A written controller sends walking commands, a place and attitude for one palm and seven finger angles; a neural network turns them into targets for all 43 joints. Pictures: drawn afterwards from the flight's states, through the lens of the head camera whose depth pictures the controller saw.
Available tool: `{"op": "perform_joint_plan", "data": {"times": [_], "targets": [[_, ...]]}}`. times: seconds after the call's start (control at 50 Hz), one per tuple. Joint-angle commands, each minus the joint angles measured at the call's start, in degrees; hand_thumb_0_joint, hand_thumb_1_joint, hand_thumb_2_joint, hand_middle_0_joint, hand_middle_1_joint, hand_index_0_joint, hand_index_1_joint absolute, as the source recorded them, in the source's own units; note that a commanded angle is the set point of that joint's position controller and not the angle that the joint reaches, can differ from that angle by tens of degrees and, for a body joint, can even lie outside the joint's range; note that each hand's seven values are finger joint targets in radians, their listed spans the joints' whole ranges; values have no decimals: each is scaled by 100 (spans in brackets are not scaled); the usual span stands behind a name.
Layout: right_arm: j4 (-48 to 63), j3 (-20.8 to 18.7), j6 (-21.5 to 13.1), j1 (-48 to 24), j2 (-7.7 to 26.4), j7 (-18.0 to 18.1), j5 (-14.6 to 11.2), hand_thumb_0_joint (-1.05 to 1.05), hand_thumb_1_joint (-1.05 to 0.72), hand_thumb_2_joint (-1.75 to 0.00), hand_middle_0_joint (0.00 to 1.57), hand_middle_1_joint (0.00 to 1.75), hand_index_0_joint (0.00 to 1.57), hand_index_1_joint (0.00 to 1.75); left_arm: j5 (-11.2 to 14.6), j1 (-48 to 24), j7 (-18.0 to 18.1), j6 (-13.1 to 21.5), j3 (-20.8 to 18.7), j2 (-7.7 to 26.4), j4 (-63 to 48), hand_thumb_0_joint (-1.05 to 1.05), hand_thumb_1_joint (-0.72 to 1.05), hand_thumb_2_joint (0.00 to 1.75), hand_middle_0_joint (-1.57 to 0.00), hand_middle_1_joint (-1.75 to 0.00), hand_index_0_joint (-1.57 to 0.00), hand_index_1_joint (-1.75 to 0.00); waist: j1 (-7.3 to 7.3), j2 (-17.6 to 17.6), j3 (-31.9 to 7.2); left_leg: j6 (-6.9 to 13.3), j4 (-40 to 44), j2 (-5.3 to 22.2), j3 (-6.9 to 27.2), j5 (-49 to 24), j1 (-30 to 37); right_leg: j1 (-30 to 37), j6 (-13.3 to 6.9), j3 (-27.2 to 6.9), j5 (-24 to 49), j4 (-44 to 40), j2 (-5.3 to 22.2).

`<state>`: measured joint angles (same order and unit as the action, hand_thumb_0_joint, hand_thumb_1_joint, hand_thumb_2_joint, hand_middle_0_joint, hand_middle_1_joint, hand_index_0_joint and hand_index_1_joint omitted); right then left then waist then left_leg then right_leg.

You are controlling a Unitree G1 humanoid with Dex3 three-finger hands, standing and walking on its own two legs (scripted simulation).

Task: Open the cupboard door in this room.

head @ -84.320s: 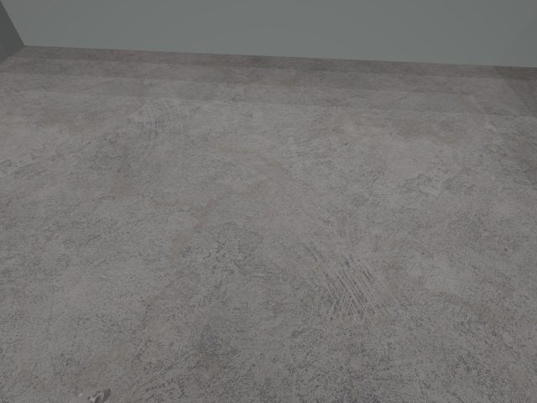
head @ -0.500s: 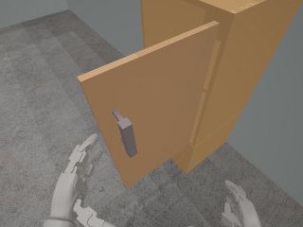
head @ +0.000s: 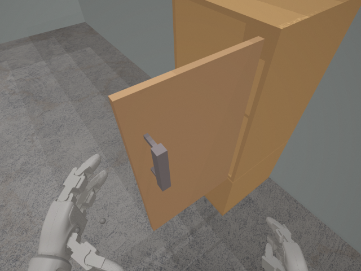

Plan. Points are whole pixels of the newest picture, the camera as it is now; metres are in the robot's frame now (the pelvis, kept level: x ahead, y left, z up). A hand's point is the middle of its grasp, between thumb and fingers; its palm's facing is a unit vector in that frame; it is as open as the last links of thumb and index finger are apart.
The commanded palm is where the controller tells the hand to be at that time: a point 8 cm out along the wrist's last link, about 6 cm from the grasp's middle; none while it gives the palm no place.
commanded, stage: draw the hand back to the body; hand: left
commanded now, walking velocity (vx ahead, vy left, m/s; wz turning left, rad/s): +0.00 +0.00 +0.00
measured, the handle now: (156, 162) +0.32 +0.08 +0.09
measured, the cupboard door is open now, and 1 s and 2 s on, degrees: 89 89 89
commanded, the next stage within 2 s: step back with the hand held close in 1.28 s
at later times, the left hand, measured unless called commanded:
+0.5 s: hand (55, 201) +0.19 +0.22 +0.16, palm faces +0.29 -0.89 -0.34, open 13.9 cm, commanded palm +0.15 +0.27 +0.18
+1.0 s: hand (14, 171) +0.21 +0.26 +0.22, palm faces +0.47 -0.79 -0.39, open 8.2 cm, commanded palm +0.16 +0.29 +0.22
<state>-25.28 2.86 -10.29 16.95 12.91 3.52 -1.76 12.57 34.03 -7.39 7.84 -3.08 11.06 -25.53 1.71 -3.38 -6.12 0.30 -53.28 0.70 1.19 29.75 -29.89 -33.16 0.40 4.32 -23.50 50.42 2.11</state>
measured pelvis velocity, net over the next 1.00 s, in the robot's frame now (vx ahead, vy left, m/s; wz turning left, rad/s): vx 0.01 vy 0.00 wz -0.03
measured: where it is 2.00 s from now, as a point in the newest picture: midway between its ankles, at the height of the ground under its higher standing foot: outside the picture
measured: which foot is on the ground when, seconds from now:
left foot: down 0.00-1.00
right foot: down 0.00-1.00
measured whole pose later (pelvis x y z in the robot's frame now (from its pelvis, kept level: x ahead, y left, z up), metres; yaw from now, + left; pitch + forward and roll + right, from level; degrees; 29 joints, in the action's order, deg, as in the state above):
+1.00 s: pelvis +0.01 +0.00 +0.05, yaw -2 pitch -4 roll -1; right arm -36.2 1.5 -7.6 11.3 13.2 4.1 0.8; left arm 2.8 25.4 7.1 5.2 -19.6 18.8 -23.1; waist 4.6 -4.0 1.3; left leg 0.3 -24.3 0.7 -1.0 17.6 -2.2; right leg -6.9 0.6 2.7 -12.3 23.7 1.1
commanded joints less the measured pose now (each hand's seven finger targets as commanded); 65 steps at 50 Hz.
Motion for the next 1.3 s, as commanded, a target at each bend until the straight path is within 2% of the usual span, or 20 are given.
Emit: {"op": "perform_joint_plan", "data": {"times": [0.0,0.04,0.08,0.16,0.18,0.2,0.22,0.24,0.28,0.32,0.36,0.44,0.5,0.6,0.76,0.88,0.96,1.1,1.16,1.28], "targets": [[956,-272,-454,-577,588,78,-41,0,-90,-90,20,30,20,30,110,-43,-119,221,-512,571,-1406,0,-50,30,-15,-30,-15,-30,45,177,-462,6,1116,-131,70,-1583,-46,1096,-134,23,1101,-838,-226],[914,-250,-497,-575,582,71,-52,0,-90,-90,20,30,20,30,153,-67,-157,172,-558,587,-1502,0,-50,30,-15,-30,-15,-30,51,53,-409,-17,1191,-129,91,-1731,81,1134,-142,70,1262,-857,-240],[858,-248,-518,-609,599,75,-56,0,-90,-90,20,30,20,30,186,-127,-180,118,-693,678,-1504,0,-50,30,-15,-30,-15,-30,48,183,-338,-13,1231,-120,97,-1764,114,1184,-132,82,1307,-923,-246],[750,-219,-559,-669,632,114,-72,0,-90,-90,20,30,20,30,284,-345,-279,-49,-894,785,-1347,0,-36,36,-16,-30,-16,-30,37,323,-143,-1,1368,-100,125,-1576,197,1216,-126,76,1063,-1136,-276],[745,-208,-570,-696,647,125,-84,0,-90,-90,20,30,20,30,303,-454,-302,-76,-918,801,-1423,0,-32,37,-16,-30,-16,-30,42,196,-131,-6,1418,-103,132,-1570,248,1239,-126,81,1051,-1156,-267],[805,-251,-506,-671,590,259,35,0,-90,-90,20,30,20,30,-634,-713,523,-63,-1123,1733,-1956,0,-29,39,-16,-30,-16,-30,244,35,-209,25,1694,-53,-7,-1529,276,1670,-199,-245,1023,-1426,-154],[749,-207,-469,-599,476,298,92,0,-90,-90,20,30,20,30,-711,-269,871,-194,-977,1229,-1686,0,-26,40,-16,-30,-16,-30,150,62,24,2,1776,-81,-15,-1543,342,1646,-204,-168,988,-1542,-136],[666,-180,-416,-593,470,284,102,0,-90,-90,20,30,20,30,-830,-237,1049,-266,-761,1007,-1540,0,-22,42,-16,-30,-16,-30,112,-10,182,1,1851,-58,-21,-1588,446,1676,-189,-145,1000,-1622,-115],[579,-192,-347,-699,497,287,121,0,-90,-90,20,30,20,30,-946,-289,1258,-289,-825,1069,-1495,0,-15,45,-16,-30,-16,-30,114,204,189,23,1991,-20,-19,-1778,687,1871,-173,-116,1149,-1775,-123],[528,-186,-336,-740,522,266,143,0,-90,-90,20,30,20,30,-1032,-376,1354,-232,-811,1099,-1637,0,-8,48,-16,-30,-16,-30,113,-94,118,13,2185,-1,-13,-1990,973,2024,-168,-95,1296,-1855,-113],[419,-188,-344,-816,546,257,165,0,-90,-90,20,30,20,30,-1085,-372,1430,-206,-896,1188,-1523,0,-1,51,-17,-30,-17,-30,144,-113,186,7,2350,21,8,-2231,1127,2224,-176,-80,1444,-1970,-119],[290,-212,-315,-917,534,231,198,0,-90,-90,20,30,20,30,-1111,-345,1495,-126,-1145,1291,-1446,0,13,57,-17,-30,-17,-30,181,130,179,-5,2674,53,-15,-2552,1424,2593,-166,-57,1698,-2181,-125],[183,-227,-291,-1001,539,207,199,0,-90,-90,20,30,20,30,-1125,-426,1500,-94,-1291,1355,-1418,0,23,62,-18,-30,-18,-30,205,-74,265,-31,2831,82,-44,-2900,1627,2741,-162,-75,1869,-2319,-125],[52,-275,-244,-1068,564,171,221,0,-90,-90,20,30,20,30,-1112,-582,1511,-35,-1559,1454,-1329,0,41,69,-18,-30,-18,-30,225,58,274,-52,3025,110,-67,-3205,1860,2979,-152,-88,2096,-2505,-140],[-101,-333,-126,-1214,586,170,227,0,-90,-90,20,30,20,30,-1067,-1028,1536,2,-2074,1761,-1057,0,69,81,-19,-30,-19,-30,264,91,406,-12,3198,90,-158,-3023,2050,3113,-163,-164,2151,-2772,-165],[-180,-347,-88,-1247,563,151,236,0,-90,-90,20,30,20,30,-1026,-1395,1560,87,-2379,1916,-1090,0,90,90,-20,-30,-20,-30,277,-190,336,-26,3282,63,-176,-3141,2176,3247,-169,-182,2254,-2832,-143],[-203,-398,-33,-1291,591,117,223,0,-90,-90,20,30,20,30,-994,-1107,1483,39,-2144,1653,-684,0,90,90,-20,-30,-20,-30,263,176,499,40,3279,79,-244,-3053,2202,3177,-139,-202,2287,-2957,-146],[-202,-399,-11,-1350,553,139,229,0,-90,-90,20,30,20,30,-999,-1248,1513,107,-2258,1808,-870,0,90,90,-20,-30,-20,-30,280,94,404,69,3316,40,-248,-2737,2251,3196,-139,-267,2051,-3034,-143],[-235,-403,-57,-1354,566,156,232,0,-90,-90,20,30,20,30,-1030,-1369,1537,128,-2331,1936,-982,0,90,90,-20,-30,-20,-30,284,-115,372,55,3308,26,-245,-2721,2287,3202,-162,-286,2036,-3050,-139],[-254,-405,-99,-1362,543,155,223,0,-90,-90,20,30,20,30,-1021,-1370,1518,147,-2205,1784,-894,0,90,90,-20,-30,-20,-30,257,-45,527,58,3347,31,-252,-2598,2285,3103,-139,-281,1886,-3105,-148]]}}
